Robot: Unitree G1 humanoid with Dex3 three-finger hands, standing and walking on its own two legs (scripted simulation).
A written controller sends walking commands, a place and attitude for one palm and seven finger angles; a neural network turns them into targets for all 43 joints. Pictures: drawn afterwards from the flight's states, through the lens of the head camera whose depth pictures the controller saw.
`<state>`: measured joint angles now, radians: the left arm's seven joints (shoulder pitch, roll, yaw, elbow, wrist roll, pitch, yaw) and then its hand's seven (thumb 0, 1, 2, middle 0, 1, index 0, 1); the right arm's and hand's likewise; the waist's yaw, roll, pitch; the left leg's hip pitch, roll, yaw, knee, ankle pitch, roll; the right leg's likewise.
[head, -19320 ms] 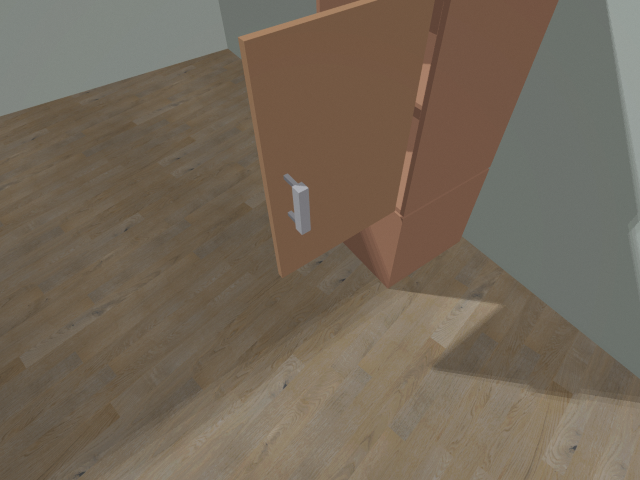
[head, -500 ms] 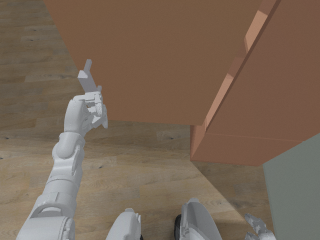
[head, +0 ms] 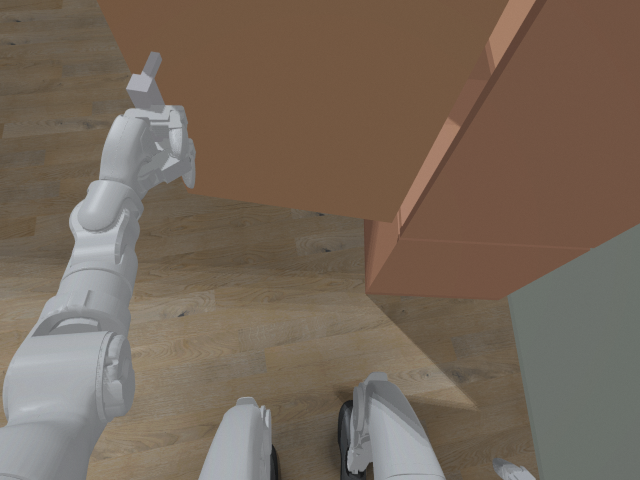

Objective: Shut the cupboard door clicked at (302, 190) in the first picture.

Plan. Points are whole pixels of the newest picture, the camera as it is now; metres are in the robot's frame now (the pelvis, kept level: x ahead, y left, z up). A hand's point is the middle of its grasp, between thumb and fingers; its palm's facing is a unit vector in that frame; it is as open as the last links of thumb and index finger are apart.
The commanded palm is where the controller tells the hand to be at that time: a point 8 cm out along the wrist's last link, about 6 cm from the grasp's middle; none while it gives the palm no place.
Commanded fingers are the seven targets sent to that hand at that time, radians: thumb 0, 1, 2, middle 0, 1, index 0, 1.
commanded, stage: push the door shut along its arc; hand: left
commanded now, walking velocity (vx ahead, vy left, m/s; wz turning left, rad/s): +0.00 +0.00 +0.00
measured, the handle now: (162, 108) +0.57 +0.17 +0.04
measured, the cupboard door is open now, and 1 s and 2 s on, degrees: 84 71 63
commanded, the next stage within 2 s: pull the fist back off the door in 1.22 s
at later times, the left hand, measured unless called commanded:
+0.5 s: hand (217, 126) +0.54 +0.11 +0.04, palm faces -0.37 -0.93 -0.05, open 3.1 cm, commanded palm +0.55 +0.14 +0.05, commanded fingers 0.00 0.90 0.90 -1.30 -1.50 -1.30 -1.50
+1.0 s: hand (252, 96) +0.58 +0.06 +0.05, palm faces -0.44 -0.89 -0.05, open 3.0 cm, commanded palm +0.60 +0.09 +0.05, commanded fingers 0.00 0.90 0.90 -1.30 -1.50 -1.30 -1.50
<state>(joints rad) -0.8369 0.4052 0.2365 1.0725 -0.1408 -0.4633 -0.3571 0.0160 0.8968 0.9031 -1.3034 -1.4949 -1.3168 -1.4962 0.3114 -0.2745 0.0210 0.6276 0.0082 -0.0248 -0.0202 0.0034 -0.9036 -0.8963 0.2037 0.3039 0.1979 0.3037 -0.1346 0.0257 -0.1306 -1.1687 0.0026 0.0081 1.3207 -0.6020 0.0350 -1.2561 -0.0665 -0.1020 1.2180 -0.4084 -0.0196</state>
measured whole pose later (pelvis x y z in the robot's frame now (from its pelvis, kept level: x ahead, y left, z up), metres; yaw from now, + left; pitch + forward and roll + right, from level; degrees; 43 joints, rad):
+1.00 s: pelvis +0.01 +0.00 -0.02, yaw -2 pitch +32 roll -3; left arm -1.22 0.56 0.23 1.21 -0.03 -0.25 -0.46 0.00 0.90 0.93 -1.30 -1.49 -1.30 -1.50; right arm 0.36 -0.26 0.05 0.63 -0.03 -0.03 -0.02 0.00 -0.90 -0.90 0.20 0.30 0.20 0.30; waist -0.26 0.05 -0.11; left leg -1.31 0.04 0.00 1.40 -0.65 0.03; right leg -1.40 -0.03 -0.11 1.27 -0.43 -0.03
